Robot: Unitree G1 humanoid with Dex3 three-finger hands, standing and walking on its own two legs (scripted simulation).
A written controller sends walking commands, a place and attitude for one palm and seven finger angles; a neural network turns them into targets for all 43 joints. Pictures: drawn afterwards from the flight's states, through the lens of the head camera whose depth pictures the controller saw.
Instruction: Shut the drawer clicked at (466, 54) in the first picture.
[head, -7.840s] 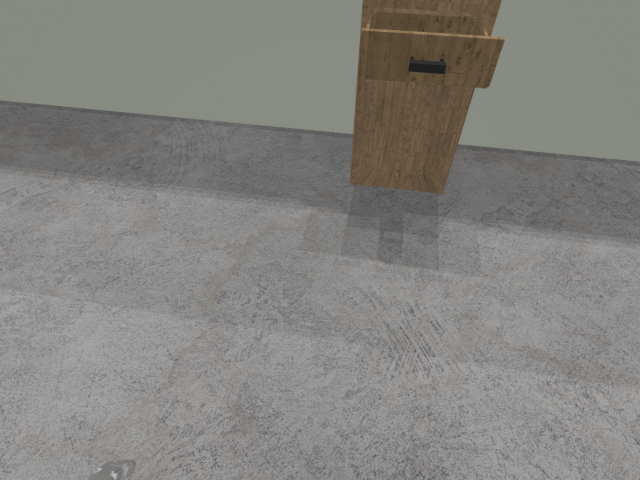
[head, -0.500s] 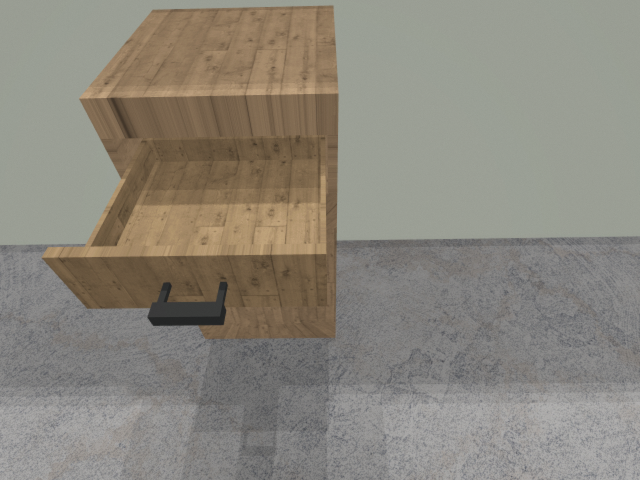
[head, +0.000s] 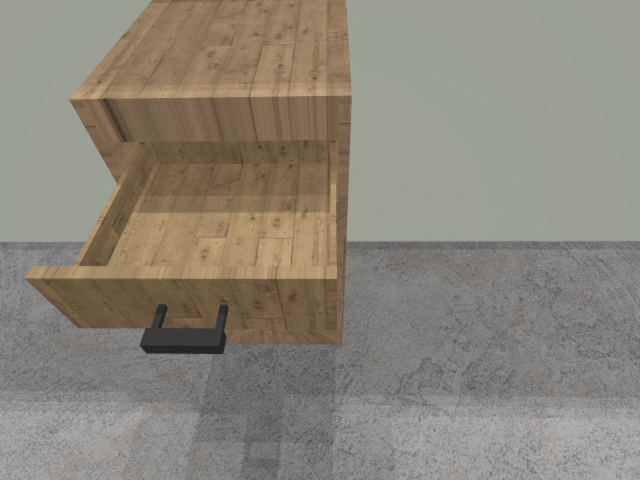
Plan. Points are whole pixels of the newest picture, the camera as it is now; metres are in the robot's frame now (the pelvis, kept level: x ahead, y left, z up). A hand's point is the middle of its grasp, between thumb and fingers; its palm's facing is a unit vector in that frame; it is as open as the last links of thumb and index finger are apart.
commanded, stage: come to a stop and stand still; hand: left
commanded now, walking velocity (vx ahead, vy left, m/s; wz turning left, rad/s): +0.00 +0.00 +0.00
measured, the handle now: (188, 326) +0.31 +0.21 -0.01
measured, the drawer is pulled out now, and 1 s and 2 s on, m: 0.29 0.29 0.29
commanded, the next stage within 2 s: look again from close up in 1.60 s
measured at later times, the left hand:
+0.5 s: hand out of the picture +0.03 +0.18 -0.16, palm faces +0.02 -0.97 -0.24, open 7.4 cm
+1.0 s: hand out of the picture +0.05 +0.20 -0.17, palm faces -0.01 -0.98 -0.17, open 7.4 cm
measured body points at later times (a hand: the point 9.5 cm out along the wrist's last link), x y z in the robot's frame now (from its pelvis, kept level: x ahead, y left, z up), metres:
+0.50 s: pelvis +0.02 +0.00 +0.00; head +0.07 -0.02 +0.45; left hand +0.03 +0.23 -0.14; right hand +0.10 -0.21 -0.16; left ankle +0.12 +0.14 -0.73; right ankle -0.04 -0.07 -0.73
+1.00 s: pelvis +0.01 +0.03 +0.01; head +0.01 +0.05 +0.46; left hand +0.05 +0.25 -0.16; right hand +0.04 -0.21 -0.13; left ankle +0.00 +0.09 -0.73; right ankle -0.04 -0.07 -0.73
